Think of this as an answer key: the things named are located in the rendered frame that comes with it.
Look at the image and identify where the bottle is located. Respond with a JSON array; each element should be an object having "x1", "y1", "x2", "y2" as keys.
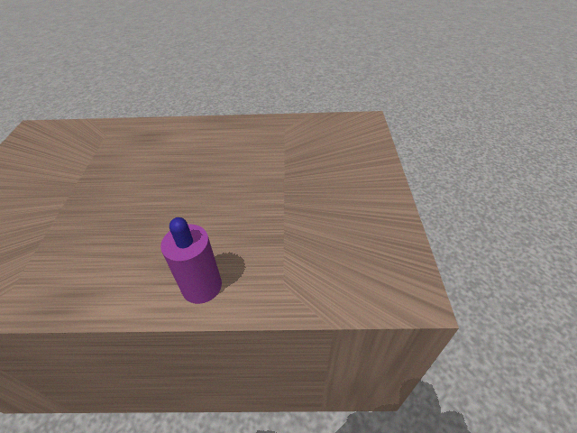
[{"x1": 160, "y1": 217, "x2": 222, "y2": 304}]

